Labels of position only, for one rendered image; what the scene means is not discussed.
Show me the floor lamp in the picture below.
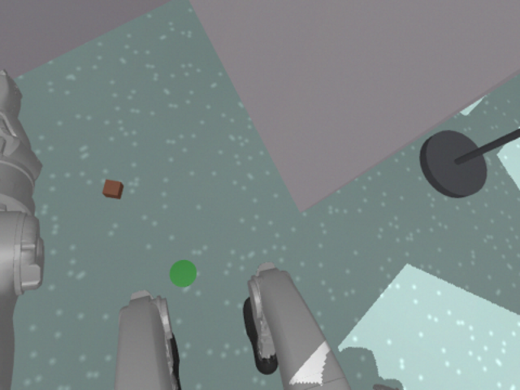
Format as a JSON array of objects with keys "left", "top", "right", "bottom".
[{"left": 419, "top": 128, "right": 520, "bottom": 198}]

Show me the left robot arm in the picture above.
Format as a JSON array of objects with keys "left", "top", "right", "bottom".
[{"left": 0, "top": 109, "right": 45, "bottom": 390}]

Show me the left robot hand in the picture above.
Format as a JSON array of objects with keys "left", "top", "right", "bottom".
[{"left": 0, "top": 69, "right": 43, "bottom": 168}]

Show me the right robot foot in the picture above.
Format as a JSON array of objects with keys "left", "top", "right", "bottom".
[{"left": 243, "top": 297, "right": 278, "bottom": 375}]

